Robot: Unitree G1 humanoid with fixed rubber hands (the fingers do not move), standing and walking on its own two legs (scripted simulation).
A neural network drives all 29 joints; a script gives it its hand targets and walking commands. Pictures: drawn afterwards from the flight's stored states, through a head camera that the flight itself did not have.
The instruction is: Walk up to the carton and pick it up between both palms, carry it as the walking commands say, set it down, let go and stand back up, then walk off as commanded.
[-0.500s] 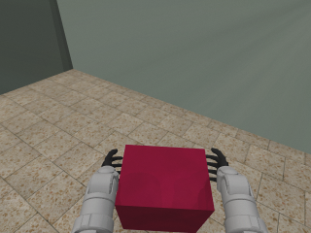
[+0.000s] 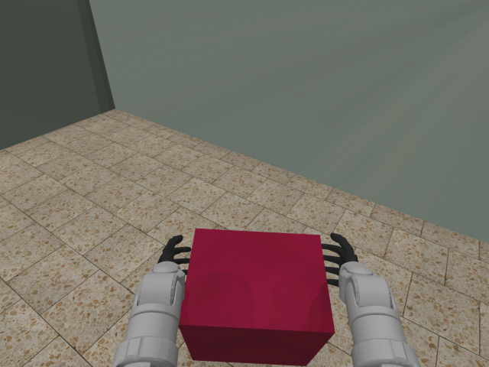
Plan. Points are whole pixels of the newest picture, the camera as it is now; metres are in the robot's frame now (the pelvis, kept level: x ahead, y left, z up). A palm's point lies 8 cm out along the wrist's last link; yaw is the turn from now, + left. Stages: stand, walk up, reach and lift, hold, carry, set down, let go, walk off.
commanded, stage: hold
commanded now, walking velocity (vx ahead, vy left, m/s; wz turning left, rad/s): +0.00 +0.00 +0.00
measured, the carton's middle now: (253, 300) +0.30 +0.00 -0.05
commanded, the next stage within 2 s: carry in 0.04 s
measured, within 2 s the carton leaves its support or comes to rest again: neither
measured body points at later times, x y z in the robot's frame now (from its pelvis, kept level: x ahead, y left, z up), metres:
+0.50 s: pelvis +0.00 -0.04 -0.02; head -0.04 -0.06 +0.43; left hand +0.30 +0.09 +0.09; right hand +0.29 -0.23 +0.08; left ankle +0.01 +0.12 -0.71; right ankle +0.01 -0.14 -0.74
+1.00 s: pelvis +0.07 -0.02 -0.01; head +0.05 -0.02 +0.44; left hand +0.36 +0.13 +0.09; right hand +0.36 -0.18 +0.10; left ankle +0.04 +0.11 -0.74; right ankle +0.03 -0.13 -0.74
